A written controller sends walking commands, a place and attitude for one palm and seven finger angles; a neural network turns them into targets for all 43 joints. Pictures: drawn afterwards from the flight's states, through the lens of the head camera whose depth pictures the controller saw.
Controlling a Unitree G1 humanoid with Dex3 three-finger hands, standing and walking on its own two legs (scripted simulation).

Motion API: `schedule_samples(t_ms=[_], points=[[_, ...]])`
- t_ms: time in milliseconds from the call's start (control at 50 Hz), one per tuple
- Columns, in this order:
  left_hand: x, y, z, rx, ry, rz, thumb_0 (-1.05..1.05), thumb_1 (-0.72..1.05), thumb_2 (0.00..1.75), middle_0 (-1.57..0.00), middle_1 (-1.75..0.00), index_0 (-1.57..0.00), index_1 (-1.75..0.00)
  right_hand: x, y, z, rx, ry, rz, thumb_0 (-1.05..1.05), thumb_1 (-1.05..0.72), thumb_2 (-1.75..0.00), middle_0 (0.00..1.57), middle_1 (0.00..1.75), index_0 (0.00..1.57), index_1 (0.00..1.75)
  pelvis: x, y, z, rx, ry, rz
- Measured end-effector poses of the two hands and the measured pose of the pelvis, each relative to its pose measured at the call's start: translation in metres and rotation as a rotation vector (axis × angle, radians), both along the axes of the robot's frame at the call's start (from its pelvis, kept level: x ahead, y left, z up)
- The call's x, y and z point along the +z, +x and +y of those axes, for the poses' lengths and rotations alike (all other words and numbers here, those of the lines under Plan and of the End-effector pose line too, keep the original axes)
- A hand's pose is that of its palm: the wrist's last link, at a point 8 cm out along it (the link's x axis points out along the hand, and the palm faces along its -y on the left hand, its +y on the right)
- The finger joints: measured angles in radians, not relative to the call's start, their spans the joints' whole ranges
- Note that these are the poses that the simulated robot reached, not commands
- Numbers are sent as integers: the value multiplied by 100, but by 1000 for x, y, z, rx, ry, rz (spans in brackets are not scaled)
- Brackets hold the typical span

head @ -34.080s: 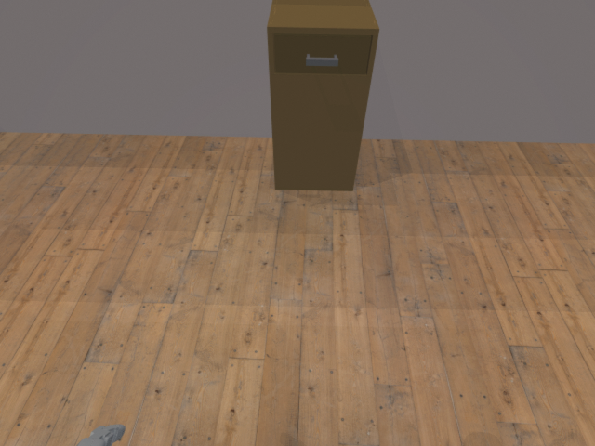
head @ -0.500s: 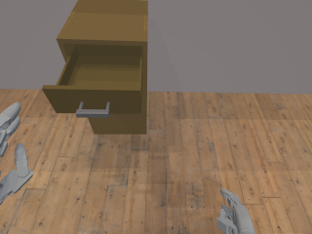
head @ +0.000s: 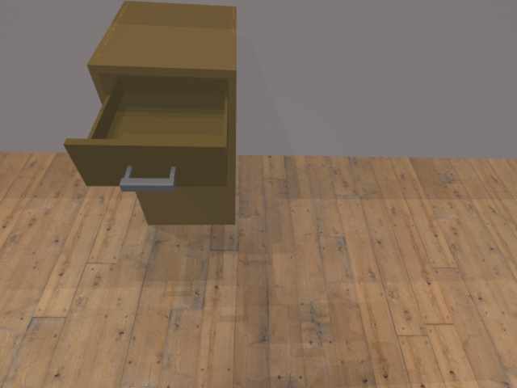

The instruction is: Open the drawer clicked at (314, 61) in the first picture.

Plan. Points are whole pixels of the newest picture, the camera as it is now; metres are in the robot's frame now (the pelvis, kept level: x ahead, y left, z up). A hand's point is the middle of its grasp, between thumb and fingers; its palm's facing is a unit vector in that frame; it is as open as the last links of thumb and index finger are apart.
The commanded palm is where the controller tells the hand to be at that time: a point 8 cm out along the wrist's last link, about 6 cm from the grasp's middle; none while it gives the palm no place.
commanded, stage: let the arm hang, fingers relaxed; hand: left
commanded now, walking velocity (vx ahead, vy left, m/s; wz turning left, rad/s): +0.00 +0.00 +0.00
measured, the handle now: (149, 177) +0.56 +0.27 -0.09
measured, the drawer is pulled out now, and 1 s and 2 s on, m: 0.29 0.29 0.29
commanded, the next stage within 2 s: look to check the result in 0.80 s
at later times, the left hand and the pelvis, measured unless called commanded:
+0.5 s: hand out of the picture -0.01 +0.17 -0.17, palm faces +0.01 -0.98 -0.22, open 7.4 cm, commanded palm none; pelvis +0.01 -0.01 +0.01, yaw +0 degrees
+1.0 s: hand out of the picture +0.00 +0.14 -0.17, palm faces +0.03 -0.98 -0.19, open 7.4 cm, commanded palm none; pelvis +0.03 -0.02 +0.01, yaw +0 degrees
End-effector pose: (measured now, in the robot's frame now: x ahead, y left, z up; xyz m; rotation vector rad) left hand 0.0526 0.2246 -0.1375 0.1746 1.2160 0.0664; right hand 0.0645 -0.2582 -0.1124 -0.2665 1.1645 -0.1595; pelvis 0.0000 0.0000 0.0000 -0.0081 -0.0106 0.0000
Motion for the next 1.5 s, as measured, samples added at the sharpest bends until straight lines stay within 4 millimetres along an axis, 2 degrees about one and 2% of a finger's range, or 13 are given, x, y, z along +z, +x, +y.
schedule_samples(t_ms=[60, 140, 200, 260, 340, 420, 640, 820, 1100, 1500], points=[[-8, -36, -1, 43, -5, 111, 1, 96, 90, -21, -30, -20, -30, -3, -30, 2, -17, 2, 118, 1, -91, -90, 20, 30, 20, 30, 3, 0, -4, 5, -4, 0], [-6, -73, 1, 80, 8, 221, 1, 95, 90, -21, -30, -20, -30, -10, -57, 9, -44, 28, 216, 1, -91, -90, 20, 30, 20, 30, 5, 1, -6, 9, -7, -2], [-1, -89, 5, 99, 32, 270, 1, 93, 90, -20, -30, -20, -30, -16, -68, 18, -62, 59, 247, 1, -91, -90, 20, 30, 20, 30, 6, 3, -6, 7, -7, -8], [4, -96, 7, 106, 54, 292, 1, 92, 90, -20, -30, -20, -30, -22, -72, 28, -75, 93, 256, 1, -91, -90, 20, 30, 20, 30, 7, 4, -6, 3, -5, -13], [7, -93, 6, 109, 70, 287, 1, 91, 90, -20, -30, -20, -30, -29, -74, 40, -85, 136, 254, 1, -91, -90, 20, 30, 20, 30, 7, 4, -6, -1, -2, -17], [7, -81, 1, 107, 69, 257, 1, 91, 90, -20, -30, -19, -30, -32, -77, 46, -94, 155, 262, 2, -92, -90, 20, 30, 20, 30, 7, 5, -7, -3, 2, -19], [0, -45, -26, 89, 16, 182, 1, 91, 90, -20, -30, -19, -30, -31, -81, 43, -127, 157, 272, 1, -92, -90, 20, 30, 20, 30, 8, 13, -14, -8, 10, -18], [-2, -45, -33, 103, 11, 200, 1, 91, 90, -20, -30, -20, -30, -28, -77, 36, -133, 144, 281, 1, -91, -90, 20, 30, 20, 30, 8, 20, -21, -5, 9, -16], [1, -52, -39, 121, 22, 239, 1, 91, 90, -20, -30, -19, -30, -30, -59, 29, -122, 146, 269, 1, -92, -90, 20, 30, 20, 30, 8, 29, -27, -6, 11, -15], [1, -33, -47, 112, 24, 218, 1, 90, 90, -20, -30, -20, -30, -31, -51, 20, -128, 147, 274, 1, -92, -90, 20, 30, 20, 30, 8, 38, -35, -9, 14, -11]])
